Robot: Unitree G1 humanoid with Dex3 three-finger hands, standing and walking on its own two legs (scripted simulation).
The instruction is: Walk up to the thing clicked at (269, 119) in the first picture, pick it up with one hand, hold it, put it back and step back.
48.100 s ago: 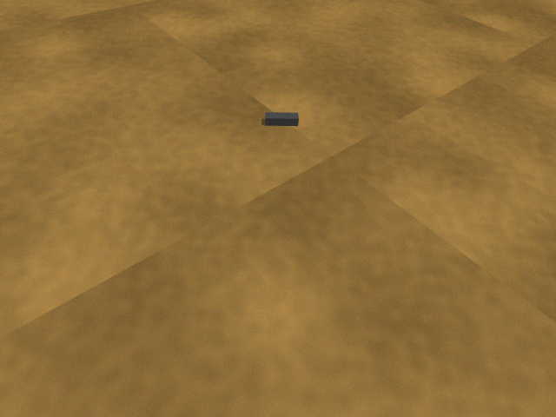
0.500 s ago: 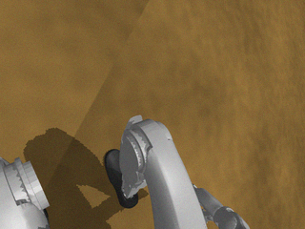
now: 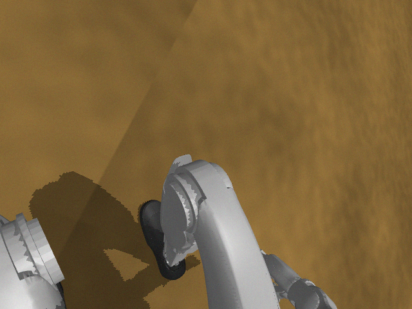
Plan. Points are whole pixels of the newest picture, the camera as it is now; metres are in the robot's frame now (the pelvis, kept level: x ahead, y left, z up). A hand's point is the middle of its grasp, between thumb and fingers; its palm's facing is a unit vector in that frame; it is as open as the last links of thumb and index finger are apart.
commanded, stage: close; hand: left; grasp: from above
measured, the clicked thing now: out of the picture +0.44 +0.44 -0.28
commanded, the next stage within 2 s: none
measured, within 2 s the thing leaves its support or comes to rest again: neither
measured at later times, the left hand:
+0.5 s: hand out of the picture +0.42 +0.43 -0.24, palm faces -0.41 -0.20 -0.89, open 12.8 cm
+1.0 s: hand out of the picture +0.42 +0.43 -0.23, palm faces -0.41 -0.20 -0.89, open 11.8 cm
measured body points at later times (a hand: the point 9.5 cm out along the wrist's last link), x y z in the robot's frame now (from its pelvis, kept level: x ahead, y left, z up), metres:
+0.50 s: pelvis +0.00 +0.00 +0.00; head +0.28 +0.17 +0.31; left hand +0.44 +0.44 -0.19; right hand +0.10 -0.25 -0.05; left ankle +0.06 +0.12 -0.27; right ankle +0.13 -0.13 -0.27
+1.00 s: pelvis +0.00 +0.00 +0.00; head +0.27 +0.17 +0.31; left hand +0.44 +0.44 -0.18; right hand +0.10 -0.25 -0.05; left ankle +0.06 +0.12 -0.27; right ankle +0.13 -0.13 -0.27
